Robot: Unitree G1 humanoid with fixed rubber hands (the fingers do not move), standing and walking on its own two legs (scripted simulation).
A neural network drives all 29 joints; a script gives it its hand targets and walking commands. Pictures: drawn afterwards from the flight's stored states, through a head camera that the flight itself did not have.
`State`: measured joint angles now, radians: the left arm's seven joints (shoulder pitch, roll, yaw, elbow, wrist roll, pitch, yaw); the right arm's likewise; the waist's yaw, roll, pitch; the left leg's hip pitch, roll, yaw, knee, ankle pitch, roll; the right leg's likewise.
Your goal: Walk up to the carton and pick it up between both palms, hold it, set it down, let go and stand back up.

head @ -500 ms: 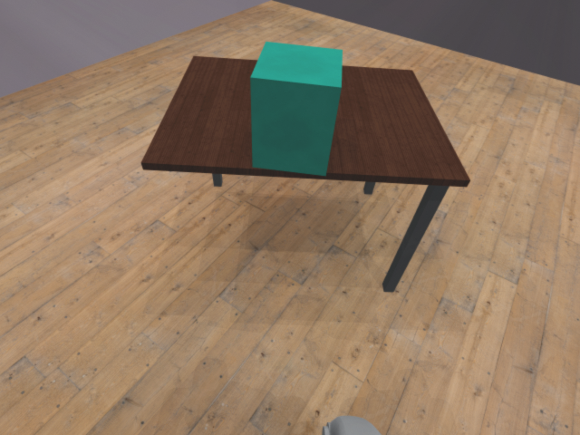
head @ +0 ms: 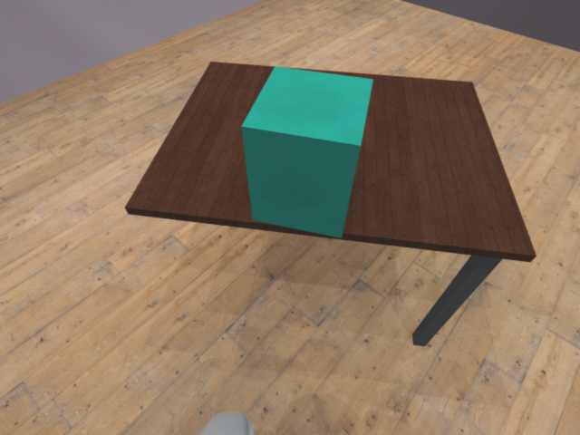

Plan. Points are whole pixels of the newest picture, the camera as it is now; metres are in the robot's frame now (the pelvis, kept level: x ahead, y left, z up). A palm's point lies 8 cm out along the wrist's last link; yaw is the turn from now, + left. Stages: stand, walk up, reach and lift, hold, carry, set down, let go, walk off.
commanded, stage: walk up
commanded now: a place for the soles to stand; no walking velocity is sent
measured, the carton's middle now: (309, 154) +0.63 +0.00 -0.01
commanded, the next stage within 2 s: none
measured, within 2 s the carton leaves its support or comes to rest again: neither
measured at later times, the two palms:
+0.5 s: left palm (136, 401) +0.18 +0.26 -0.14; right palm (448, 415) +0.18 -0.22 -0.12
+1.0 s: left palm (159, 344) +0.27 +0.24 -0.12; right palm (473, 398) +0.21 -0.27 -0.13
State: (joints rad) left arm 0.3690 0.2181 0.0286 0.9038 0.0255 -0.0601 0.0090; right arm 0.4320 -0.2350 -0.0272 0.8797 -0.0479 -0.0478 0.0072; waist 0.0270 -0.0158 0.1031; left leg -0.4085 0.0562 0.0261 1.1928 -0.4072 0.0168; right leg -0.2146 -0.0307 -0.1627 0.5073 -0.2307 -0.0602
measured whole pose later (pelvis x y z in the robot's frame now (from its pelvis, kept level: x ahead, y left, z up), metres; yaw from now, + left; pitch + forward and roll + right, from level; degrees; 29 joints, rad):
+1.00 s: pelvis +0.17 +0.00 +0.00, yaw +0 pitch -2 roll +0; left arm 0.17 0.25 -0.01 0.90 0.00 0.01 0.00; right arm 0.26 -0.26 0.01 0.94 0.00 0.00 0.00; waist -0.01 -0.02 0.07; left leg -0.25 0.04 0.07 0.51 -0.22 0.00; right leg -0.24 -0.05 -0.07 0.53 -0.24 0.01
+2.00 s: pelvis +0.21 +0.10 +0.00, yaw -14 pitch -1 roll +0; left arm 0.34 0.22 0.01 0.86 0.01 -0.01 0.01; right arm 0.26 -0.25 0.03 0.89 -0.03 0.01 0.00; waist 0.00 0.02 0.03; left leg -0.20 0.08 0.16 0.55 -0.32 -0.01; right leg -0.22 0.04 0.01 0.53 -0.29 -0.03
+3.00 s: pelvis +0.20 +0.11 +0.00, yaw -23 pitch +0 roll +2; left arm 0.33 0.25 -0.01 0.98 0.00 -0.01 0.03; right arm 0.28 -0.27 0.03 1.02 -0.02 0.03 -0.01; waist 0.00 -0.03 0.01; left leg -0.16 0.09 0.30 0.48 -0.30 -0.01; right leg -0.30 0.08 0.17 0.57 -0.26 -0.03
